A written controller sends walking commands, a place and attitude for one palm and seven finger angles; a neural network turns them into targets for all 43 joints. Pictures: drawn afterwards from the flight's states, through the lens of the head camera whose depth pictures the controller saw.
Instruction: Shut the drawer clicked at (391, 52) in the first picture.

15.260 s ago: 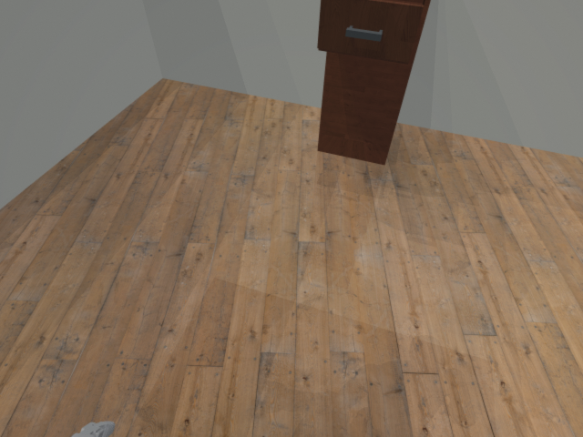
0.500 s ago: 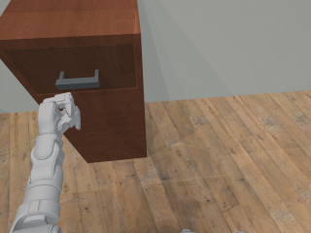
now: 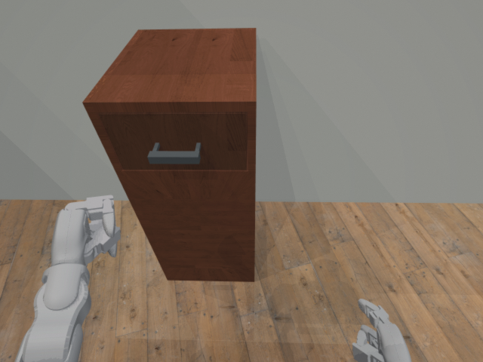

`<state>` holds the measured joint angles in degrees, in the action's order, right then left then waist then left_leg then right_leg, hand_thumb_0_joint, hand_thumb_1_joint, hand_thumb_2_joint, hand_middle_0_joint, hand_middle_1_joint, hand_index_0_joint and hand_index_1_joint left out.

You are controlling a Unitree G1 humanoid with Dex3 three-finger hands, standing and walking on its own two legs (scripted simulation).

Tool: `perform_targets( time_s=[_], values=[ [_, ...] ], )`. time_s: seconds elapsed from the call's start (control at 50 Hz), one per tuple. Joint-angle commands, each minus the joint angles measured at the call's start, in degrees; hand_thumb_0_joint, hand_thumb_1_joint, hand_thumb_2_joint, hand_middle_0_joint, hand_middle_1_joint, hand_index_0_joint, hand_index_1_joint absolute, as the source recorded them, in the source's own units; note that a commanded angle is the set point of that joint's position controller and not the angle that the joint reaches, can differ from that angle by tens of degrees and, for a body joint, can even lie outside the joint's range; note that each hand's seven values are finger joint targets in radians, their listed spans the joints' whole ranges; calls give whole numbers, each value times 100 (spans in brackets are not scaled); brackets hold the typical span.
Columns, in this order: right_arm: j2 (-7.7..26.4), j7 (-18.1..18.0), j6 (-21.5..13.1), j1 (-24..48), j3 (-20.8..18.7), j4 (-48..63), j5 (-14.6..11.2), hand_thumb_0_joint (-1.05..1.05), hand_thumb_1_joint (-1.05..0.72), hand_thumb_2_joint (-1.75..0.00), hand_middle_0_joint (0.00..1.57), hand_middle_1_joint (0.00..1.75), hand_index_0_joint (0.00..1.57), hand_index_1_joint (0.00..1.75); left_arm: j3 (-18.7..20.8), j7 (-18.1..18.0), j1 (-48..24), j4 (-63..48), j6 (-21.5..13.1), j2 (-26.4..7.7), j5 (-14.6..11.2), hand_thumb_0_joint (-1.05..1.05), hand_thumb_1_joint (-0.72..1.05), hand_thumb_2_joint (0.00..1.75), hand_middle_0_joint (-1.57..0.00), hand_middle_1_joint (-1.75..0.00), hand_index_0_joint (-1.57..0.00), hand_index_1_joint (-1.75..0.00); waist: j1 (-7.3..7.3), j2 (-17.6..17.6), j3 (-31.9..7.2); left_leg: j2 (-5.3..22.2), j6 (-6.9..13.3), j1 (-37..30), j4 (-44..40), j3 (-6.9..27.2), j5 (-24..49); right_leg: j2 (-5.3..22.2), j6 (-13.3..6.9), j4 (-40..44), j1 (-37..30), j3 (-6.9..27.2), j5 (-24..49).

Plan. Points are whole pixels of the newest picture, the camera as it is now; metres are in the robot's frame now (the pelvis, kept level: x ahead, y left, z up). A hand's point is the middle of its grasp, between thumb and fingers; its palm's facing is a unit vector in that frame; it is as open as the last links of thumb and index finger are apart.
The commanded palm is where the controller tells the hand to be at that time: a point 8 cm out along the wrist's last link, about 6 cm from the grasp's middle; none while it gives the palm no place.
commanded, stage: draw the hand back to the body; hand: left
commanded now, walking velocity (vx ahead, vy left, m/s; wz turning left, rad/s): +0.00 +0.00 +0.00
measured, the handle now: (176, 152) +0.57 +0.22 +0.01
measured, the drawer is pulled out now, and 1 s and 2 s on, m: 0.00 0.00 0.00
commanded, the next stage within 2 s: step back with the hand held close in 0.60 s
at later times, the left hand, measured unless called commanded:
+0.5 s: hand (46, 278) +0.17 +0.24 +0.17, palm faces +0.41 -0.81 -0.41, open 3.3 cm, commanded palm +0.13 +0.28 +0.18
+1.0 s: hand (49, 280) +0.17 +0.24 +0.16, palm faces +0.32 -0.82 -0.48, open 3.3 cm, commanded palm +0.11 +0.29 +0.18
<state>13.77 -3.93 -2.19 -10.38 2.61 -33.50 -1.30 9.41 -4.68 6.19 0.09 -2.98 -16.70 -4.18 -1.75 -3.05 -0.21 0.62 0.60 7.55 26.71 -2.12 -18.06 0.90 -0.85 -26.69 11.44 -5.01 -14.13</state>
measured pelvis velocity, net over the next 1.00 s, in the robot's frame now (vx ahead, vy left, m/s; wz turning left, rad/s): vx -0.02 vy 0.01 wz -0.01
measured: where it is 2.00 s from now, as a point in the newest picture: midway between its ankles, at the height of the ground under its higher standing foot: outside the picture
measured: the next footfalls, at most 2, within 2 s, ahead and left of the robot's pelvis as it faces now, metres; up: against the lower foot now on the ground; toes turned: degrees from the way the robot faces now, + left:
none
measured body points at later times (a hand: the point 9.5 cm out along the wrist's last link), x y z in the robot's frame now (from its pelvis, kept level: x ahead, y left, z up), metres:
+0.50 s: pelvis +0.00 +0.00 +0.00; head -0.03 -0.03 +0.45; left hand +0.14 +0.28 +0.19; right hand +0.18 -0.22 -0.08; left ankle -0.04 +0.11 -0.74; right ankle +0.00 -0.11 -0.74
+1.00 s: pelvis -0.02 +0.01 +0.00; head -0.01 -0.01 +0.45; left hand +0.15 +0.29 +0.18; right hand +0.14 -0.24 -0.09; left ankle -0.04 +0.11 -0.74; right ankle +0.00 -0.11 -0.74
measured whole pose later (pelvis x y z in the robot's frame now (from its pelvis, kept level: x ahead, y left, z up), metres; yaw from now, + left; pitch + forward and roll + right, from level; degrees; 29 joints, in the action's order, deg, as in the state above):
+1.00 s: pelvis -0.02 +0.01 +0.00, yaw -1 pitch +0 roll +0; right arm 13.7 -3.2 -2.3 -11.5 -1.1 -33.3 0.3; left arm 19.3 -6.4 34.8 -28.4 -10.5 -19.9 -2.3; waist 0.4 -3.0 1.1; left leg 0.0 1.5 10.0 25.5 -3.1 -15.3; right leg 1.3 0.0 -23.8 13.4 -4.1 -10.1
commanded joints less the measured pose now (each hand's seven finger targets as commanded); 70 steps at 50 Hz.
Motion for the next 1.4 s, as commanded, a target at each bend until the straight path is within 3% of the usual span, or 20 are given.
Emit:
perform_targets(
  time_s=[0.0,0.1,0.12,0.34,0.4,0.48,0.62,0.7,0.72,0.74,0.78,0.82,0.84,0.9,1.0,1.06,1.22,1.28,1.34,1.38],
  values=[
    [575,-58,-373,584,-210,809,45,0,-90,-90,20,30,20,30,480,-132,-896,-1838,-421,-960,44,0,90,90,-140,-160,-140,-160,18,-1,-676,10,94,-126,-646,143,1594,-9,-70,506,-838,261,1252],
    [560,-13,-462,620,-249,786,95,0,-90,-90,20,30,20,30,747,-147,-3,-2411,-464,-1047,50,0,90,90,-140,-160,-140,-160,-63,45,-623,2,95,-188,-714,142,1658,-18,-60,607,-1015,280,1295],
    [571,-2,-470,644,-253,756,103,0,-90,-90,20,30,20,30,827,-139,278,-2353,-457,-1095,43,0,90,90,-140,-160,-140,-160,-96,157,-444,12,94,-104,-720,145,1590,-35,-58,675,-977,297,1206],
    [481,31,-762,633,-329,812,109,0,-90,-90,20,30,20,30,1255,-188,1763,-3693,-650,-1163,37,0,90,90,-140,-160,-140,-160,-161,5,-178,32,84,-42,-656,134,1446,-17,-35,718,-867,324,1060],
    [457,14,-853,584,-360,805,95,0,-90,-90,20,30,20,30,1406,-231,2106,-4041,-703,-1221,60,0,90,90,-140,-160,-140,-160,-184,-147,-276,44,73,-78,-602,129,1501,-17,-37,660,-860,327,1120],
    [487,-27,-863,539,-376,701,91,0,-90,-90,20,30,20,30,1226,-231,1897,-3568,-674,-1007,90,0,90,90,-140,-160,-140,-160,-94,249,219,67,107,50,-645,149,1082,-20,-13,777,-501,316,621],
    [467,-50,-970,576,-346,694,115,0,-90,-90,20,30,20,30,1308,-280,1771,-3731,-745,-1136,119,0,90,90,-140,-160,-140,-160,-169,-83,-3,29,94,8,-659,207,1030,10,-53,742,-663,346,556],
    [424,-30,-1000,587,-338,701,125,0,-90,-90,20,30,20,30,1328,-288,1860,-3779,-747,-1102,111,0,90,90,-140,-160,-140,-160,-185,-43,-44,37,77,31,-641,189,1173,11,-50,685,-747,334,746],
    [509,2,-851,435,-277,959,80,0,-90,-90,20,30,20,30,2324,-342,828,-4249,-1070,-2012,80,0,90,90,-140,-160,-140,-160,42,-245,667,113,160,616,-677,284,604,278,-39,1007,-260,907,679],
    [437,-15,-775,448,-344,753,105,0,-90,-90,20,30,20,30,1983,-293,1441,-3698,-1092,-1547,109,0,90,90,-140,-160,-140,-160,61,300,591,121,174,614,-526,323,501,380,-57,1175,-90,969,515],
    [514,38,-599,397,-420,784,155,0,-90,-90,20,30,20,30,1583,-212,2269,-3468,-1063,-1048,149,0,90,90,-140,-160,-140,-160,111,519,140,159,182,344,-391,265,1001,430,-48,1060,-200,851,994],
    [579,42,-506,471,-466,848,181,0,-90,-90,20,30,20,30,1542,-204,2468,-3726,-1113,-1032,157,0,90,90,-140,-160,-140,-160,114,14,-237,203,168,360,-449,247,1432,427,-23,754,-451,694,1595],
    [568,41,-456,467,-487,855,176,0,-90,-90,20,30,20,30,1581,-224,2660,-3705,-1107,-1064,166,0,90,90,-140,-160,-140,-160,114,-28,-446,242,167,352,-464,246,1638,409,2,592,-570,629,1820],
    [567,36,-320,489,-554,973,141,0,-90,-90,20,30,20,30,1718,-273,2844,-3941,-1107,-1229,155,0,90,90,-140,-160,-140,-160,110,123,-786,304,151,474,-416,313,2120,379,35,296,-781,558,2315],
    [531,-33,-195,497,-614,1071,97,0,-90,-90,20,30,20,30,1897,-344,2944,-4184,-1141,-1404,138,0,90,90,-140,-160,-140,-160,119,279,-863,326,110,781,-329,392,2161,391,34,96,-768,577,2499],
    [551,-70,-211,515,-605,1093,103,0,-90,-90,20,30,20,30,1857,-375,2972,-4258,-1156,-1389,178,0,90,90,-140,-160,-140,-160,99,-175,-697,439,180,1104,-595,516,1846,246,104,-141,-686,502,1959],
    [602,-89,-372,451,-625,1143,106,0,-90,-90,20,30,20,30,1889,-425,2784,-4326,-1241,-1375,290,0,90,90,-140,-160,-140,-160,143,7,-300,507,400,2583,-844,704,-382,215,117,-370,-1004,751,1150],
    [602,-67,-444,340,-617,1124,105,0,-90,-90,20,30,20,30,1841,-446,2757,-4393,-1307,-1329,310,0,90,90,-140,-160,-140,-160,190,166,-244,403,394,2600,-627,675,-892,320,61,-66,-666,934,554],
    [562,-74,-485,320,-606,1081,132,0,-90,-90,20,30,20,30,1886,-481,2717,-4439,-1354,-1376,310,0,90,90,-140,-160,-140,-160,212,358,-246,293,333,2336,-427,624,-900,400,23,314,-257,1030,53],
    [593,-64,-501,275,-602,1060,141,0,-90,-90,20,30,20,30,1837,-499,2707,-4490,-1389,-1349,300,0,90,90,-140,-160,-140,-160,241,269,-251,253,304,2188,-337,619,-882,436,-3,464,-27,1020,-228]
  ],
)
